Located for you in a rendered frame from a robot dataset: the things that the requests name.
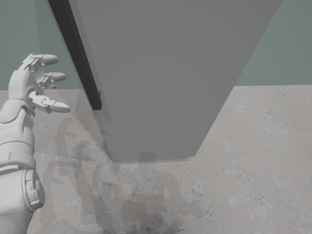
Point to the left robot hand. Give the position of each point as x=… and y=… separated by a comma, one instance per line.
x=22, y=84

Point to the handle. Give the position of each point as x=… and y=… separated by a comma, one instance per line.
x=67, y=25

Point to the left robot forearm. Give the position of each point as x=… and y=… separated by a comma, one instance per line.
x=17, y=141

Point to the fridge door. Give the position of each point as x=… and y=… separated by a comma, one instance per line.
x=165, y=68

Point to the left robot upper arm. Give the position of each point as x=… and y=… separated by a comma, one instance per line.
x=21, y=194

